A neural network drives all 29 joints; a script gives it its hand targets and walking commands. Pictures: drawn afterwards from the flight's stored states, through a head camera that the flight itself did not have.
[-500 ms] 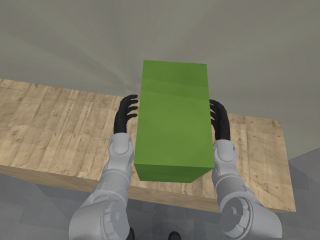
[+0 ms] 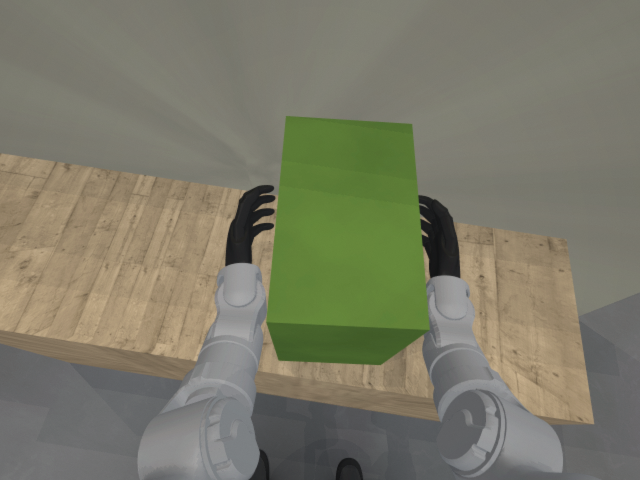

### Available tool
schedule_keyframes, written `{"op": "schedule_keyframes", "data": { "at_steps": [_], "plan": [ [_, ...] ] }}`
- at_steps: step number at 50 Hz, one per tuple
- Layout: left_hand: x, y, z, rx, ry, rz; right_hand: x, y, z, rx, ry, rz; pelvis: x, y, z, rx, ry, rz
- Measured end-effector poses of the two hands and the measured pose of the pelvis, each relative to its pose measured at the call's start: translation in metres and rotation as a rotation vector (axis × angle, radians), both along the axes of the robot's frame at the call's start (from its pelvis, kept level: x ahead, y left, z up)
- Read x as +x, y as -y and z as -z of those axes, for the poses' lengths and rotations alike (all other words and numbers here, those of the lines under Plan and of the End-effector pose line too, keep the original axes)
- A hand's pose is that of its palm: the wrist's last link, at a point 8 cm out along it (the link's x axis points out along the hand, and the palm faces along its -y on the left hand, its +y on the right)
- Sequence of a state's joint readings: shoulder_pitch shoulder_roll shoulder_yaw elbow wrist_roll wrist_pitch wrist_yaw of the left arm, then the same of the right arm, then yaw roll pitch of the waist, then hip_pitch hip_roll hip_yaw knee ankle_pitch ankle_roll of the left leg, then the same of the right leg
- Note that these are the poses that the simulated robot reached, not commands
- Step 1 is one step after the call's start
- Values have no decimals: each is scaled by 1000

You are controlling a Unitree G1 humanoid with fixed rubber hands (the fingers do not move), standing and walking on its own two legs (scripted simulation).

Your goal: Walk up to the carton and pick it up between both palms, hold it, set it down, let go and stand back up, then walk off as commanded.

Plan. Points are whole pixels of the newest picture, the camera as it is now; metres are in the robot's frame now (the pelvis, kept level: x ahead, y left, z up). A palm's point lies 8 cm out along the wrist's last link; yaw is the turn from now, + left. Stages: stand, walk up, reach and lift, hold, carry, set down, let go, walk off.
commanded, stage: set down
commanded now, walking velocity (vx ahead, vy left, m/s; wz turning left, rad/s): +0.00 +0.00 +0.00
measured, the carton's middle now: (338, 254) +0.42 -0.03 -0.09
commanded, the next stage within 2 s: none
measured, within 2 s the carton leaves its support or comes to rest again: neither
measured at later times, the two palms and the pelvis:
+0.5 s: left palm (243, 250) +0.40 +0.10 -0.02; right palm (441, 262) +0.38 -0.16 -0.02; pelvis -0.01 +0.00 +0.00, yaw +0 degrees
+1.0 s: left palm (243, 269) +0.38 +0.10 -0.05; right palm (437, 268) +0.38 -0.16 -0.04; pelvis -0.03 +0.01 -0.02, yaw -1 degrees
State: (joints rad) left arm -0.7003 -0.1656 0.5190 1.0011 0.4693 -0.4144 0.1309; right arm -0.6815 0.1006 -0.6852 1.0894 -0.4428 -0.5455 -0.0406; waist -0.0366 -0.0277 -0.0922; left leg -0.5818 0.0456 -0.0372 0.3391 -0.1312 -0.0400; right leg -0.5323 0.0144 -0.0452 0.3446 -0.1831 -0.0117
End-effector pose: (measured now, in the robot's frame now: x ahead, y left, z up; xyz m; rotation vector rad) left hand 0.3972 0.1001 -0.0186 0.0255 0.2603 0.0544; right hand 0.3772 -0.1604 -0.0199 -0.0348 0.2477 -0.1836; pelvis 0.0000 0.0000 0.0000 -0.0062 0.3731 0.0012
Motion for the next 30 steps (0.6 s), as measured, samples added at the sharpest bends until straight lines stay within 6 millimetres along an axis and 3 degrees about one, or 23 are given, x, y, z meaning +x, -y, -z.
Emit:
{"op": "schedule_keyframes", "data": {
  "at_steps": [30],
  "plan": [
    [0,0,1,11,17,1,1,1,2,-3,7,-2,-6,0,3,0,-15,2]
  ]
}}
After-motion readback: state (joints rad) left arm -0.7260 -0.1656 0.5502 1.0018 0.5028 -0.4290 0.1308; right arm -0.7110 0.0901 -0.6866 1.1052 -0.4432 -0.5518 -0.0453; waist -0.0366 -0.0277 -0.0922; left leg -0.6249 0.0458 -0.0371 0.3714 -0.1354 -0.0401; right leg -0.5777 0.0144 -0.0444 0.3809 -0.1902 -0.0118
